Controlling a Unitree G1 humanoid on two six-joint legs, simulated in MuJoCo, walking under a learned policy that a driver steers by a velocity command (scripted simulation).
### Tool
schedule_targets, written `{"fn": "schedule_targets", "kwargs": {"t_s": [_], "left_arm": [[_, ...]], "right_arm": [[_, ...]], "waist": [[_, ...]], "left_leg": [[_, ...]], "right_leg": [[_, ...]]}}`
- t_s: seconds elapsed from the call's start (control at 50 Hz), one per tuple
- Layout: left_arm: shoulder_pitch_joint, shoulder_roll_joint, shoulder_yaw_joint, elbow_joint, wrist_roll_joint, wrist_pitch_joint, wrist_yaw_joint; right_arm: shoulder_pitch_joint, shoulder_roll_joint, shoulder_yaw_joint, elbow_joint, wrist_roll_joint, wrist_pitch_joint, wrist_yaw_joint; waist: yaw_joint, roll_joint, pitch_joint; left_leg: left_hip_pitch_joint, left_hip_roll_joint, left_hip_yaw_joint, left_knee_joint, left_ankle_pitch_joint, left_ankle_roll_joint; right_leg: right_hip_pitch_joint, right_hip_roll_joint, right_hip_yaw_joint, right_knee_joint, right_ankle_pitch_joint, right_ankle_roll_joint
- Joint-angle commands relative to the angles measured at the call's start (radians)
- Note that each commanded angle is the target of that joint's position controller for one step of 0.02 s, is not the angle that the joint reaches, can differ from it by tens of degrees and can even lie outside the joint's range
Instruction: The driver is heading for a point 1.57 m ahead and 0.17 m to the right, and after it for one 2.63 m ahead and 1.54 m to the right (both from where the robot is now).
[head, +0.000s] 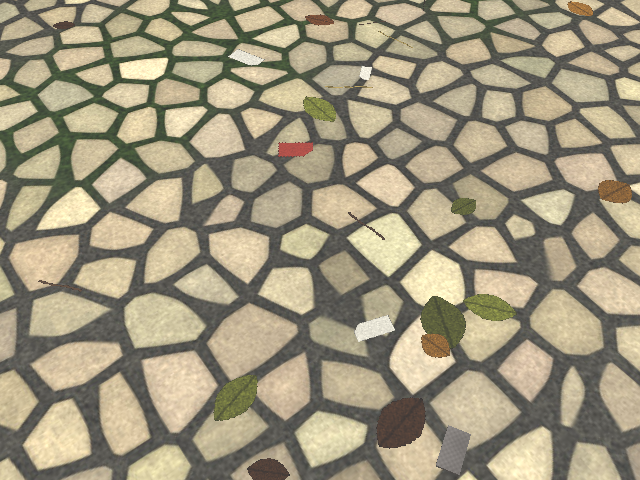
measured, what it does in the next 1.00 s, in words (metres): walks ahead: right foot, then left foot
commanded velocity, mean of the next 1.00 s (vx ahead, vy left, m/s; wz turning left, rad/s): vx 0.48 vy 0.00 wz -0.18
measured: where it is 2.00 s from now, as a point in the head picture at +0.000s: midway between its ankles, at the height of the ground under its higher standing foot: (378, 318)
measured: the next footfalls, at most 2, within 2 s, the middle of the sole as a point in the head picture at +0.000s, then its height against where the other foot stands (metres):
right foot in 0.10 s outside the picture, level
left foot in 0.64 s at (312, 438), level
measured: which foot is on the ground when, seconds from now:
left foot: down 0.00-0.12, up 0.14-0.62, down 0.64-1.00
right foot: up 0.00-0.08, down 0.10-0.66, up 0.68-1.00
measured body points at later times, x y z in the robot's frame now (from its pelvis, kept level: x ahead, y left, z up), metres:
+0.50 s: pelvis +0.26 -0.09 +0.00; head +0.28 -0.11 +0.45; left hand +0.34 +0.19 -0.10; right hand +0.42 -0.36 -0.09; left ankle +0.49 +0.05 -0.68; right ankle +0.15 -0.15 -0.74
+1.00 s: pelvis +0.56 -0.10 +0.01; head +0.59 -0.10 +0.46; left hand +0.79 +0.12 -0.08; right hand +0.55 -0.38 -0.11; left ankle +0.53 +0.00 -0.74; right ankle +0.70 -0.30 -0.68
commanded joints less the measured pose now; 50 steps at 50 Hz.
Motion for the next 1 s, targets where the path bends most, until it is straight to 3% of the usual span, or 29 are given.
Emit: {"fn": "schedule_targets", "kwargs": {"t_s": [0.02, 0.06, 0.08, 0.1, 0.12, 0.14, 0.16, 0.18, 0.2, 0.22, 0.24, 0.3, 0.36, 0.42, 0.52, 0.56, 0.6, 0.62, 0.64, 0.66, 0.68, 0.7, 0.72, 0.74, 0.76, 0.78, 0.84, 0.9, 1.0], "left_arm": [[-0.158, 0.056, 0.004, -0.122, -0.005, -0.022, -0.017], [-0.102, 0.088, 0.021, -0.118, 0.0, -0.018, -0.018], [0.018, 0.117, 0.043, -0.085, 0.002, -0.017, -0.015], [0.189, 0.175, 0.077, -0.033, -0.002, -0.01, -0.002], [0.318, 0.269, 0.097, -0.016, -0.008, -0.006, 0.019], [0.303, 0.306, 0.087, -0.038, -0.01, -0.023, 0.016], [0.269, 0.21, 0.059, -0.035, 0.005, -0.043, 0.005], [0.231, 0.183, 0.047, -0.023, 0.011, -0.052, 0.003], [0.167, 0.155, 0.036, -0.021, 0.011, -0.057, 0.003], [0.111, 0.116, 0.022, -0.023, 0.018, -0.061, 0.002], [0.082, 0.118, 0.019, -0.027, 0.028, -0.066, 0.005], [0.071, 0.114, 0.017, 0.003, 0.026, -0.087, 0.012], [0.112, 0.117, 0.015, 0.046, 0.022, -0.089, 0.023], [0.144, 0.128, 0.015, 0.079, 0.019, -0.084, 0.034], [0.239, 0.145, 0.021, 0.149, 0.008, -0.07, 0.04], [0.251, 0.15, 0.025, 0.168, 0.006, -0.059, 0.045], [0.239, 0.168, 0.03, 0.174, 0.007, -0.048, 0.051], [0.231, 0.179, 0.032, 0.175, 0.012, -0.043, 0.053], [0.209, 0.174, 0.026, 0.171, 0.016, -0.036, 0.055], [0.216, 0.137, 0.008, 0.152, 0.033, -0.037, 0.058], [0.385, 0.003, -0.029, 0.154, 0.027, -0.054, 0.04], [0.3, 0.098, -0.013, 0.168, 0.008, -0.073, 0.035], [0.176, 0.15, 0.004, 0.121, -0.022, -0.085, 0.03], [0.108, 0.141, -0.003, 0.098, -0.018, -0.094, 0.032], [0.075, 0.127, -0.001, 0.092, 0.0, -0.096, 0.033], [0.099, 0.117, 0.002, 0.098, 0.008, -0.089, 0.032], [0.153, 0.061, -0.01, 0.119, 0.013, -0.062, 0.037], [0.049, 0.042, -0.021, 0.084, 0.025, -0.06, 0.04], [-0.126, 0.024, -0.029, 0.048, 0.014, -0.081, 0.019]], "right_arm": [[-0.033, -0.214, -0.058, -0.048, 0.021, -0.01, 0.004], [-0.044, -0.238, -0.065, -0.042, 0.03, -0.002, 0.006], [-0.048, -0.231, -0.061, -0.037, 0.035, 0.002, 0.006], [-0.012, -0.19, -0.042, -0.034, 0.027, -0.003, 0.004], [0.013, -0.088, -0.004, -0.081, -0.02, -0.012, 0.007], [0.014, -0.06, 0.016, -0.114, -0.014, -0.041, 0.01], [-0.08, -0.174, -0.016, -0.118, 0.032, -0.055, 0.016], [-0.126, -0.171, -0.013, -0.134, 0.046, -0.065, 0.02], [-0.135, -0.156, -0.009, -0.124, 0.025, -0.066, 0.012], [-0.129, -0.15, -0.013, -0.11, 0.004, -0.058, 0.008], [-0.09, -0.143, -0.011, -0.101, 0.005, -0.048, 0.014], [-0.07, -0.118, -0.009, -0.07, -0.003, -0.021, 0.018], [-0.174, -0.093, -0.001, -0.099, -0.012, -0.019, 0.018], [-0.274, -0.064, 0.011, -0.122, -0.004, -0.033, 0.032], [-0.419, -0.053, 0.022, -0.173, 0.004, -0.05, 0.063], [-0.427, -0.062, 0.02, -0.186, 0.002, -0.055, 0.075], [-0.373, -0.087, 0.01, -0.178, -0.002, -0.054, 0.075], [-0.302, -0.113, -0.003, -0.164, -0.003, -0.052, 0.067], [-0.159, -0.153, -0.023, -0.131, -0.004, -0.051, 0.057], [0.022, -0.208, -0.035, -0.101, -0.015, -0.047, 0.045], [0.098, -0.268, -0.054, -0.072, -0.012, -0.045, 0.048], [0.114, -0.159, -0.028, -0.067, 0.007, -0.041, 0.045], [0.024, -0.139, -0.018, -0.078, 0.007, -0.037, 0.037], [-0.048, -0.122, -0.011, -0.088, -0.001, -0.032, 0.032], [-0.089, -0.108, -0.006, -0.089, -0.01, -0.033, 0.033], [-0.107, -0.091, 0.0, -0.091, -0.022, -0.039, 0.033], [-0.116, -0.097, -0.002, -0.074, -0.006, -0.053, 0.036], [-0.097, -0.133, -0.012, -0.053, -0.004, -0.052, 0.028], [-0.02, -0.165, -0.019, -0.018, 0.01, -0.034, 0.019]], "waist": [[-0.007, 0.139, 0.107], [0.048, 0.152, 0.06], [0.124, 0.124, -0.02], [0.201, 0.078, -0.129], [0.219, -0.142, -0.236], [0.174, -0.27, -0.404], [0.216, -0.115, -0.305], [0.191, -0.111, -0.182], [0.151, -0.033, -0.111], [0.115, -0.033, -0.062], [0.082, -0.085, -0.058], [0.057, -0.036, -0.028], [0.083, -0.016, 0.024], [0.121, -0.027, 0.049], [0.167, -0.016, 0.102], [0.154, -0.025, 0.092], [0.116, -0.054, 0.041], [0.077, -0.077, -0.021], [-0.005, -0.07, -0.121], [-0.071, -0.007, -0.275], [0.006, 0.274, -0.442], [-0.054, 0.206, -0.446], [-0.046, 0.16, -0.25], [-0.014, 0.06, -0.146], [0.02, 0.032, -0.059], [0.057, 0.059, -0.048], [0.099, 0.09, -0.028], [0.078, 0.083, 0.015], [0.007, 0.08, 0.035]], "left_leg": [[-0.057, 0.252, -0.085, -0.104, 0.197, 0.181], [-0.042, 0.258, -0.037, 0.016, 0.507, 0.16], [-0.074, 0.231, 0.019, 0.193, 0.717, 0.136], [-0.192, 0.184, 0.063, 0.425, 0.764, 0.103], [-0.547, 0.105, 0.064, 0.798, 0.2, 0.041], [-0.745, -0.048, -0.128, 1.048, -0.258, 0.016], [-0.839, 0.004, -0.214, 1.11, -0.18, 0.028], [-0.86, 0.045, -0.193, 1.079, -0.106, 0.055], [-0.814, 0.09, -0.188, 1.005, -0.026, 0.061], [-0.757, 0.116, -0.193, 0.939, 0.038, 0.064], [-0.699, 0.126, -0.196, 0.924, 0.083, 0.056], [-0.681, 0.115, -0.176, 0.848, 0.159, 0.024], [-0.754, 0.101, -0.17, 0.676, 0.303, -0.002], [-0.71, 0.064, -0.142, 0.462, 0.462, 0.005], [-0.731, 0.022, -0.135, 0.273, 0.475, 0.047], [-0.737, 0.009, -0.136, 0.238, 0.401, 0.076], [-0.64, -0.034, -0.105, 0.231, 0.303, 0.108], [-0.53, -0.071, -0.074, 0.242, 0.256, 0.131], [-0.314, -0.083, -0.057, 0.225, 0.303, 0.166], [0.036, 0.075, -0.225, 0.29, 0.375, 0.232], [0.431, 0.336, -0.741, 0.225, 0.14, 0.421], [0.429, 0.334, -0.881, 0.086, 0.0, 0.393], [0.283, 0.304, -0.715, 0.052, -0.017, 0.339], [0.117, 0.268, -0.603, 0.024, 0.06, 0.309], [-0.023, 0.234, -0.526, -0.007, 0.172, 0.304], [-0.104, 0.204, -0.471, -0.034, 0.24, 0.296], [-0.21, 0.176, -0.364, -0.103, 0.332, 0.313], [-0.234, 0.154, -0.278, -0.141, 0.365, 0.305], [-0.192, 0.127, -0.199, -0.13, 0.333, 0.252]], "right_leg": [[0.005, 0.007, -0.061, -0.11, -0.037, -0.047], [0.146, 0.063, -0.11, -0.166, -0.098, -0.096], [0.342, 0.112, -0.135, -0.238, -0.053, -0.13], [0.625, 0.154, -0.127, -0.254, -0.024, -0.164], [0.96, -0.089, 0.265, -0.3, -0.138, -0.264], [1.048, -0.285, 0.8, -0.51, -0.336, -0.413], [0.98, -0.275, 0.7, -0.554, -0.338, -0.361], [0.853, -0.245, 0.553, -0.54, -0.264, -0.329], [0.716, -0.198, 0.437, -0.539, -0.161, -0.299], [0.62, -0.143, 0.341, -0.559, -0.058, -0.273], [0.551, -0.136, 0.308, -0.588, 0.008, -0.28], [0.492, -0.107, 0.204, -0.642, 0.155, -0.288], [0.514, -0.086, 0.133, -0.659, 0.267, -0.27], [0.517, -0.059, 0.078, -0.676, 0.242, -0.233], [0.653, -0.117, 0.095, -0.646, 0.232, -0.237], [0.734, -0.148, 0.108, -0.595, 0.317, -0.228], [0.78, -0.15, 0.105, -0.506, 0.569, -0.208], [0.792, -0.135, 0.098, -0.41, 0.771, -0.197], [0.741, -0.091, 0.06, -0.23, 0.867, -0.169], [0.52, -0.047, 0.049, 0.049, 0.615, -0.141], [0.099, 0.16, 0.048, 0.463, -0.211, -0.06], [-0.017, 0.162, 0.165, 0.568, -0.409, -0.066], [-0.094, 0.098, 0.139, 0.573, -0.347, -0.072], [-0.073, 0.042, 0.097, 0.513, -0.263, -0.076], [-0.049, 0.011, 0.075, 0.444, -0.217, -0.069], [0.018, -0.019, 0.079, 0.402, -0.181, -0.067], [0.073, -0.043, 0.053, 0.294, -0.161, -0.035], [0.028, -0.058, 0.033, 0.115, -0.017, -0.007], [0.09, -0.008, -0.01, -0.188, 0.236, -0.009]]}}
